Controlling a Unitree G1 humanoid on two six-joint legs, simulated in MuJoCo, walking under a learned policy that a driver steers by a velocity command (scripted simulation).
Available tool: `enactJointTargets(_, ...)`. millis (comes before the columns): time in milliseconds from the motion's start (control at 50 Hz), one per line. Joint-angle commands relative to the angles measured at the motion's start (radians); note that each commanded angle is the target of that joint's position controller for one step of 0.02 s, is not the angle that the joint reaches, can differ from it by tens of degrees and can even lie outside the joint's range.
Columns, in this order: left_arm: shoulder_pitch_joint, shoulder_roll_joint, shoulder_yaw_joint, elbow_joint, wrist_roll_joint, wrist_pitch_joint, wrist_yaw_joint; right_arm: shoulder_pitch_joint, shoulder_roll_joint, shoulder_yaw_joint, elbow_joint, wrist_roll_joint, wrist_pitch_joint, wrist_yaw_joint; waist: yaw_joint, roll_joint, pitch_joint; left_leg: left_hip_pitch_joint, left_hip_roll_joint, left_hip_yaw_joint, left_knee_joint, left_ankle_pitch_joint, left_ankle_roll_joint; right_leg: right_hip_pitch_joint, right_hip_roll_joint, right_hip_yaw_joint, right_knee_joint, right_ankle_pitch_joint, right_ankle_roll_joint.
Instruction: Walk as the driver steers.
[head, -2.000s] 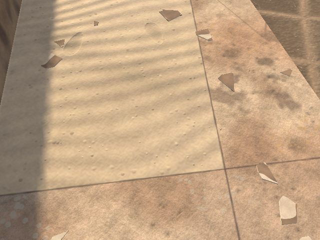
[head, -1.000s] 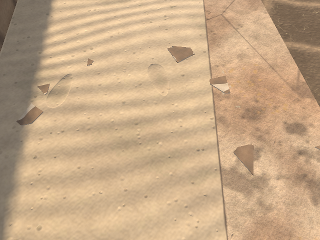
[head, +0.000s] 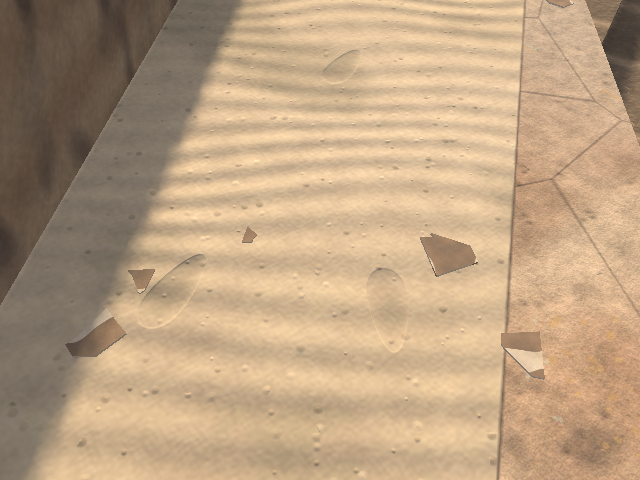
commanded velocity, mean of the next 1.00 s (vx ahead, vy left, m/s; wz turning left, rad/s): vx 0.48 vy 0.00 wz -0.31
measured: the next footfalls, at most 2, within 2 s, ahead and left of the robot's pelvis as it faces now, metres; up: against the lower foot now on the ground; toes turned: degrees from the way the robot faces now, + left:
right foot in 0.20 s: +0.26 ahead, -0.16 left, +0.00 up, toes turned -9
left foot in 0.66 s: +0.58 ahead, -0.03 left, +0.00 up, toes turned -24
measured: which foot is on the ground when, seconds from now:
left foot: down 0.00-0.20, up 0.22-0.64, down 0.66-1.00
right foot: up 0.00-0.18, down 0.20-0.68, up 0.70-1.00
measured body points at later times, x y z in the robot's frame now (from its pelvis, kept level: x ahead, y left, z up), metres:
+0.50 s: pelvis +0.26 -0.08 +0.00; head +0.29 -0.10 +0.45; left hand +0.42 +0.17 -0.11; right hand +0.38 -0.39 -0.08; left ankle +0.46 +0.06 -0.68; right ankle +0.22 -0.15 -0.74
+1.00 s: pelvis +0.53 -0.12 +0.00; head +0.57 -0.12 +0.45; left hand +0.82 +0.02 -0.08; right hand +0.44 -0.39 -0.11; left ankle +0.54 -0.02 -0.74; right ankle +0.61 -0.33 -0.70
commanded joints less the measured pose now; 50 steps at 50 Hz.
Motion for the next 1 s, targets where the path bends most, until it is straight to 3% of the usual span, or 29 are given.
enactJointTargets(20, -0.189, 0.003, -0.015, -0.128, 0.000, -0.016, -0.017, -0.011, -0.168, -0.045, -0.038, 0.007, -0.012, -0.007, -0.039, 0.148, 0.128, -0.036, 0.235, -0.047, -0.113, 0.243, 0.134, -0.059, -0.021, -0.050, -0.116, 0.065, 0.001)
enactJointTargets(80, -0.238, 0.005, -0.021, -0.164, -0.003, -0.019, -0.036, 0.012, -0.189, -0.052, -0.010, 0.021, -0.002, -0.005, -0.050, 0.140, 0.157, 0.018, 0.266, -0.012, -0.088, 0.286, 0.125, -0.038, -0.019, -0.092, -0.201, 0.004, -0.040)
enactJointTargets(120, -0.237, 0.022, -0.015, -0.181, -0.004, -0.021, -0.047, 0.000, -0.205, -0.057, -0.003, 0.029, 0.007, -0.006, -0.027, 0.151, 0.145, 0.056, 0.277, 0.020, -0.019, 0.492, 0.109, 0.019, 0.005, -0.134, -0.237, -0.085, -0.081)
enactJointTargets(160, -0.125, 0.071, 0.011, -0.168, 0.000, -0.017, -0.047, -0.015, -0.237, -0.065, -0.004, 0.031, 0.019, -0.013, 0.050, 0.189, 0.042, 0.070, 0.269, 0.065, 0.181, 0.920, 0.082, 0.218, 0.082, -0.195, -0.245, -0.161, -0.130)
enactJointTargets(180, 0.037, 0.120, 0.040, -0.128, -0.004, -0.015, -0.039, -0.024, -0.238, -0.063, -0.008, 0.032, 0.025, -0.019, 0.140, 0.171, -0.053, 0.009, 0.235, 0.099, 0.385, 1.003, 0.055, 0.450, 0.130, -0.205, -0.298, -0.110, -0.167)
enactJointTargets(200, 0.194, 0.190, 0.071, -0.093, -0.008, -0.007, -0.019, -0.014, -0.222, -0.053, -0.026, 0.023, 0.016, -0.024, 0.213, 0.102, -0.146, -0.229, 0.203, 0.094, 0.654, 0.797, 0.014, 0.769, 0.067, -0.063, -0.301, -0.079, -0.214)
enactJointTargets(220, 0.208, 0.313, 0.088, -0.093, -0.009, -0.008, -0.006, 0.086, -0.061, 0.000, -0.088, -0.011, -0.011, -0.006, 0.105, -0.215, -0.271, -0.675, 0.005, 0.034, 1.060, -0.186, -0.058, 1.120, -0.241, 0.541, -0.389, -0.263, -0.412)
enactJointTargets(240, 0.261, 0.237, 0.066, -0.110, -0.005, -0.016, -0.003, -0.011, -0.134, -0.008, -0.088, 0.021, -0.052, 0.006, 0.184, -0.116, -0.424, -0.755, -0.032, -0.203, 1.186, -0.280, -0.044, 1.166, -0.303, 0.795, -0.556, -0.383, -0.444)
enactJointTargets(260, 0.224, 0.185, 0.051, -0.094, 0.004, -0.024, -0.004, -0.117, -0.182, -0.023, -0.124, 0.059, -0.068, 0.012, 0.195, -0.080, -0.259, -0.846, 0.018, -0.207, 1.184, -0.194, -0.023, 1.073, -0.270, 0.633, -0.573, -0.313, -0.383)
enactJointTargets(280, 0.159, 0.162, 0.042, -0.101, -0.003, -0.028, -0.001, -0.149, -0.170, -0.014, -0.135, 0.048, -0.078, 0.007, 0.153, -0.008, -0.154, -0.826, 0.063, -0.195, 1.105, -0.111, -0.007, 0.910, -0.223, 0.505, -0.570, -0.226, -0.348)
enactJointTargets(300, 0.082, 0.133, 0.033, -0.117, 0.001, -0.028, 0.001, -0.159, -0.170, -0.018, -0.129, 0.019, -0.079, -0.001, 0.106, 0.036, -0.086, -0.767, 0.092, -0.188, 1.021, -0.064, -0.009, 0.753, -0.183, 0.413, -0.579, -0.130, -0.324)
enactJointTargets(320, 0.032, 0.108, 0.023, -0.137, 0.014, -0.029, 0.004, -0.137, -0.177, -0.027, -0.127, 0.009, -0.068, -0.002, 0.062, 0.021, -0.056, -0.690, 0.114, -0.195, 0.978, -0.032, -0.011, 0.638, -0.149, 0.349, -0.606, -0.053, -0.319)
enactJointTargets(400, 0.005, 0.118, 0.027, -0.131, 0.010, -0.038, 0.018, -0.130, -0.138, -0.019, -0.130, -0.009, -0.026, -0.001, 0.018, 0.008, 0.007, -0.624, 0.109, -0.157, 0.821, 0.037, -0.062, 0.429, -0.103, 0.241, -0.667, 0.079, -0.333)
enactJointTargets(440, 0.025, 0.133, 0.031, -0.117, 0.007, -0.036, 0.030, -0.213, -0.115, -0.008, -0.153, -0.014, -0.026, -0.001, 0.042, 0.004, 0.034, -0.618, 0.089, -0.143, 0.670, 0.170, -0.079, 0.387, -0.065, 0.193, -0.666, 0.074, -0.307)
enactJointTargets(500, 0.076, 0.144, 0.035, -0.096, -0.004, -0.025, 0.039, -0.344, -0.089, 0.005, -0.177, -0.002, -0.036, 0.011, 0.102, -0.015, 0.038, -0.531, 0.029, -0.129, 0.414, 0.358, -0.083, 0.371, -0.026, 0.171, -0.635, -0.017, -0.259)
enactJointTargets(540, 0.118, 0.149, 0.035, -0.078, -0.010, -0.020, 0.041, -0.388, -0.104, 0.001, -0.187, 0.014, -0.044, 0.021, 0.122, -0.028, 0.030, -0.500, 0.010, -0.140, 0.340, 0.390, -0.080, 0.418, -0.054, 0.214, -0.612, -0.066, -0.253)
enactJointTargets(600, 0.151, 0.131, 0.029, -0.056, -0.006, -0.016, 0.042, -0.387, -0.142, -0.013, -0.190, 0.016, -0.055, 0.035, 0.119, -0.050, 0.023, -0.489, 0.017, -0.163, 0.272, 0.331, -0.040, 0.541, -0.110, 0.288, -0.530, -0.079, -0.230)
enactJointTargets(640, 0.141, 0.131, 0.030, -0.054, 0.001, -0.010, 0.039, -0.330, -0.155, -0.025, -0.181, 0.015, -0.060, 0.035, 0.079, -0.072, 0.018, -0.406, 0.003, -0.134, 0.232, 0.248, 0.001, 0.576, -0.113, 0.305, -0.463, 0.005, -0.206)
enactJointTargets(660, 0.139, 0.107, 0.021, -0.058, 0.005, -0.010, 0.036, -0.247, -0.177, -0.039, -0.162, 0.008, -0.064, 0.030, 0.037, -0.062, -0.029, -0.274, 0.000, -0.122, 0.208, 0.235, 0.034, 0.569, -0.067, 0.279, -0.361, 0.113, -0.182)
enactJointTargets(680, 0.136, 0.061, 0.002, -0.075, 0.017, -0.012, 0.033, -0.106, -0.223, -0.052, -0.151, -0.006, -0.067, 0.023, -0.028, 0.009, -0.159, -0.043, 0.133, -0.251, 0.232, 0.238, 0.101, 0.480, -0.011, 0.216, -0.115, 0.047, -0.145)
enactJointTargets(700, 0.285, 0.000, -0.018, -0.075, -0.006, -0.026, 0.033, 0.019, -0.316, -0.080, -0.107, -0.014, -0.056, 0.024, -0.001, 0.305, -0.305, 0.324, 0.345, -0.671, 0.177, 0.059, 0.280, 0.132, 0.142, 0.084, 0.255, -0.295, -0.061)
enactJointTargets(720, 0.271, 0.056, -0.014, -0.068, -0.016, -0.034, 0.034, 0.064, -0.244, -0.068, -0.087, 0.015, -0.050, 0.036, -0.025, 0.323, -0.282, 0.341, 0.390, -0.899, 0.052, -0.207, 0.293, -0.041, 0.122, 0.115, 0.389, -0.534, -0.052)
enactJointTargets(740, 0.148, 0.129, 0.006, -0.084, -0.020, -0.034, 0.034, 0.009, -0.181, -0.049, -0.095, 0.021, -0.046, 0.033, -0.046, 0.196, -0.128, 0.219, 0.354, -0.782, 0.034, -0.268, 0.244, -0.100, 0.072, 0.123, 0.441, -0.455, -0.057)
enactJointTargets(760, 0.063, 0.123, 0.003, -0.109, -0.005, -0.034, 0.035, -0.054, -0.164, -0.038, -0.104, 0.013, -0.037, 0.032, -0.027, 0.121, -0.048, 0.094, 0.305, -0.664, 0.023, -0.180, 0.218, -0.088, 0.027, 0.065, 0.418, -0.380, -0.057)
enactJointTargets(780, 0.019, 0.108, 0.001, -0.126, 0.015, -0.038, 0.033, -0.092, -0.147, -0.029, -0.102, 0.009, -0.030, 0.034, -0.005, 0.101, 0.020, -0.017, 0.262, -0.583, -0.002, -0.075, 0.222, -0.074, -0.004, 0.041, 0.348, -0.327, -0.055)
enactJointTargets(820, 0.039, 0.075, 0.000, -0.123, 0.020, -0.042, 0.029, -0.123, -0.125, -0.018, -0.104, 0.006, -0.030, 0.036, 0.041, 0.146, 0.036, -0.124, 0.193, -0.489, -0.040, 0.065, 0.212, 0.023, -0.037, 0.024, 0.242, -0.271, -0.046)
enactJointTargets(860, 0.043, 0.048, -0.007, -0.118, 0.026, -0.042, 0.029, -0.116, -0.139, -0.022, -0.094, 0.019, -0.031, 0.034, 0.053, 0.156, 0.024, -0.156, 0.171, -0.430, -0.056, 0.177, 0.228, 0.056, -0.034, -0.007, 0.141, -0.260, -0.028)
enactJointTargets(940, -0.098, 0.006, -0.028, -0.142, 0.029, -0.055, 0.023, -0.086, -0.189, -0.039, -0.065, 0.029, -0.013, 0.014, 0.018, 0.137, 0.045, -0.221, 0.133, -0.325, -0.051, 0.321, 0.212, 0.154, 0.001, -0.030, -0.173, -0.070, 0.010)
enactJointTargets(1000, -0.168, 0.025, -0.021, -0.153, 0.025, -0.063, 0.016, -0.023, -0.207, -0.046, -0.035, 0.033, 0.011, 0.003, -0.004, 0.151, 0.024, -0.206, 0.124, -0.313, 0.028, 0.487, 0.185, 0.239, 0.057, -0.032, -0.288, 0.044, 0.025)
